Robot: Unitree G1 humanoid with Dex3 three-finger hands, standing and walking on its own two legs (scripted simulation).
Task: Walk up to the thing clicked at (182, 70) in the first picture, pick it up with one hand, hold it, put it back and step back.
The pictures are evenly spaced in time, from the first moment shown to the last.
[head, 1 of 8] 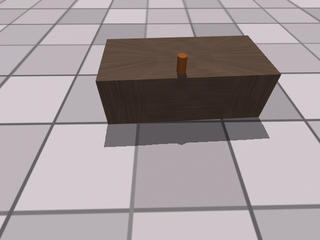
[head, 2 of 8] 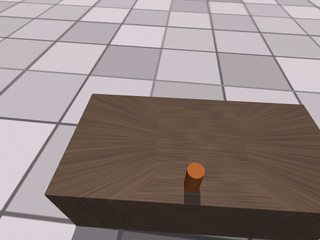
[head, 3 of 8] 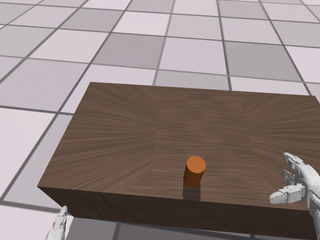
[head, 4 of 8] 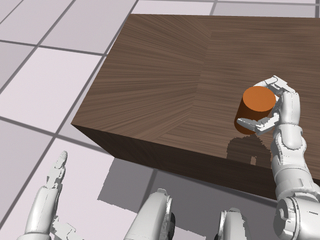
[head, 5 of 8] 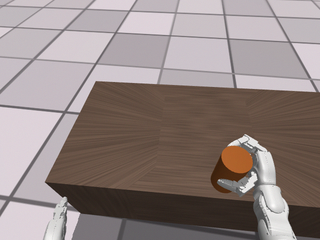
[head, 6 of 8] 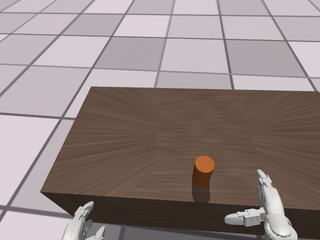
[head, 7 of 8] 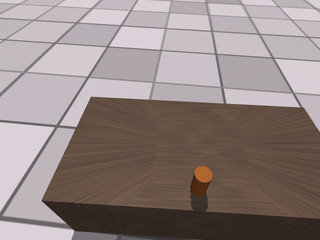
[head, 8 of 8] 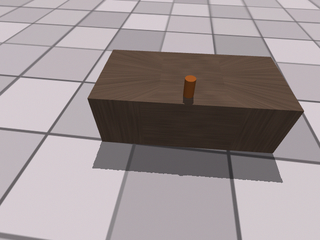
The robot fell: no
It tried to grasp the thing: yes
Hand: right
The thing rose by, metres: 0.27
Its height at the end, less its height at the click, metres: +0.00
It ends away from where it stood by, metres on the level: 0.03
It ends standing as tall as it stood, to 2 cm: yes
